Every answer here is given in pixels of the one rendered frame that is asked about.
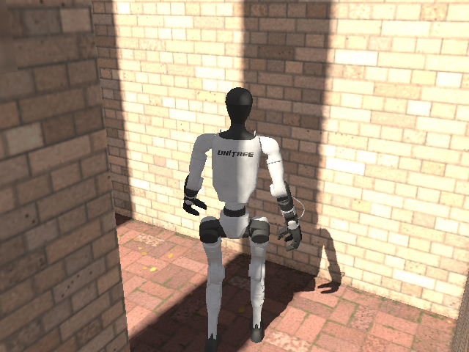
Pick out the robot left forearm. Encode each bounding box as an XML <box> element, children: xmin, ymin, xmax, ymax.
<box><xmin>184</xmin><ymin>175</ymin><xmax>199</xmax><ymax>205</ymax></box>

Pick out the robot left hand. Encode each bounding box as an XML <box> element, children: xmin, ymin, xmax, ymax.
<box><xmin>183</xmin><ymin>199</ymin><xmax>207</xmax><ymax>216</ymax></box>

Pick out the left robot foot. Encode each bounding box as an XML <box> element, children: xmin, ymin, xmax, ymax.
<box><xmin>204</xmin><ymin>332</ymin><xmax>222</xmax><ymax>352</ymax></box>

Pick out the robot right forearm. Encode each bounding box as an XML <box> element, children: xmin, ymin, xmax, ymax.
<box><xmin>277</xmin><ymin>181</ymin><xmax>300</xmax><ymax>230</ymax></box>

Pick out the left robot upper arm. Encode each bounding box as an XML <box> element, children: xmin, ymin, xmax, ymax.
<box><xmin>186</xmin><ymin>133</ymin><xmax>215</xmax><ymax>191</ymax></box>

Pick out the left robot thigh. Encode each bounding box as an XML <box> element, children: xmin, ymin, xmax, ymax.
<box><xmin>199</xmin><ymin>216</ymin><xmax>225</xmax><ymax>283</ymax></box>

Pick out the right robot upper arm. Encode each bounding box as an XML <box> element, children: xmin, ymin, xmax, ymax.
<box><xmin>259</xmin><ymin>136</ymin><xmax>287</xmax><ymax>198</ymax></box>

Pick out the robot right hand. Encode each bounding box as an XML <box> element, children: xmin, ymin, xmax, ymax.
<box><xmin>277</xmin><ymin>225</ymin><xmax>302</xmax><ymax>252</ymax></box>

